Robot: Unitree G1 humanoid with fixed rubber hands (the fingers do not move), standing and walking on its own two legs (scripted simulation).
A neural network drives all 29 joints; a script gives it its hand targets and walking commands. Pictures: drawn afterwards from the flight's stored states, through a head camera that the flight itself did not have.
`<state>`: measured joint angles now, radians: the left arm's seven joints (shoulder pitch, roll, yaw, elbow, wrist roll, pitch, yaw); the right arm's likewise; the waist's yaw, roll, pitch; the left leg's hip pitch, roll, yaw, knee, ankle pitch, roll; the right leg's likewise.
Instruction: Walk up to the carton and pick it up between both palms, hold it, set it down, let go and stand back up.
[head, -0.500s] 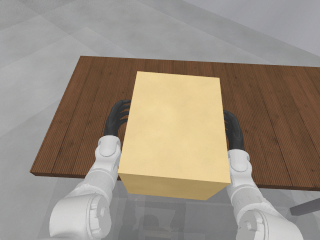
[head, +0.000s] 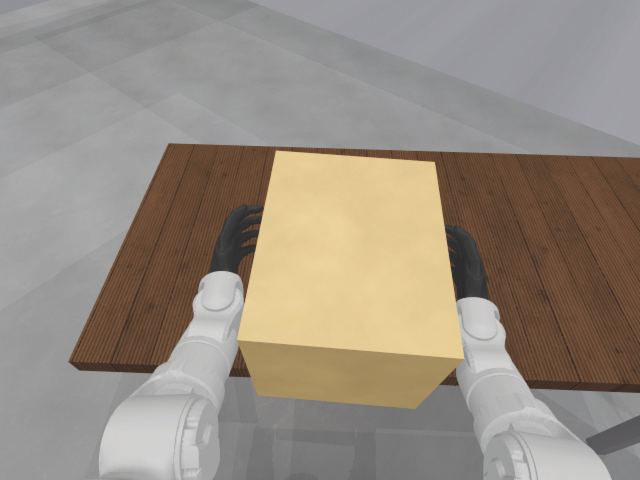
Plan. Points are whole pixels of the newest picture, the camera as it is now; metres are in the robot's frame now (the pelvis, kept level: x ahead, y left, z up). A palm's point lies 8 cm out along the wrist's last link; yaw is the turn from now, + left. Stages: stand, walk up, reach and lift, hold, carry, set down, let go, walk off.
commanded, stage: reach and lift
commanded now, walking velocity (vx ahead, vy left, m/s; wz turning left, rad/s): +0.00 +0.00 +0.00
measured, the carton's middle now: (345, 279) +0.40 -0.03 +0.00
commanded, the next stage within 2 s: hold in 1.88 s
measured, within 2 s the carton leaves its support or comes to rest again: neither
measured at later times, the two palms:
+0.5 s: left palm (194, 247) +0.37 +0.15 +0.11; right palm (468, 253) +0.36 -0.16 +0.11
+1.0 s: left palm (173, 244) +0.35 +0.16 +0.15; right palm (469, 262) +0.34 -0.16 +0.12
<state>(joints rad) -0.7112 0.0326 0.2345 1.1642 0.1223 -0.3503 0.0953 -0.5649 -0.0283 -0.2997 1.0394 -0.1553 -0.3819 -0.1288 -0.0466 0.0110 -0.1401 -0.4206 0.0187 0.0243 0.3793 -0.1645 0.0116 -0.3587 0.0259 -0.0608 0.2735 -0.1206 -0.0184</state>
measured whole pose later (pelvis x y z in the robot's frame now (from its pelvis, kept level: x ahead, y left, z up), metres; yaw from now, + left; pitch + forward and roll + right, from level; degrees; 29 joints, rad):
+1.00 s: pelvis -0.02 +0.01 +0.00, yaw +1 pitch -3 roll -1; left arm -0.54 -0.02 0.24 0.29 0.19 0.47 0.03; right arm -0.52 -0.05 -0.10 0.57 0.10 0.17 -0.13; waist -0.05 -0.04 -0.01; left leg -0.13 -0.01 0.01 0.33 -0.15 0.03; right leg -0.09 0.00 -0.05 0.28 -0.14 -0.01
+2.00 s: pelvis -0.01 +0.00 +0.00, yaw +2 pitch -5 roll -1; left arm -0.54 -0.02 0.27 0.15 0.21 0.61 0.01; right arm -0.57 -0.07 -0.05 0.50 0.17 0.30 -0.15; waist -0.07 -0.04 -0.01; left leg -0.09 -0.01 -0.01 0.34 -0.17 0.02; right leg -0.04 0.02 -0.05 0.27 -0.15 -0.01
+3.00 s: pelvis -0.01 +0.00 +0.00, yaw +2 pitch -6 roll -1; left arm -0.51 -0.02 0.28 0.06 0.22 0.68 -0.01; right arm -0.58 -0.07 -0.03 0.45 0.19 0.37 -0.16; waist -0.06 -0.04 -0.01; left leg -0.07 -0.01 -0.02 0.34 -0.17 0.02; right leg -0.02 0.02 -0.05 0.27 -0.15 -0.01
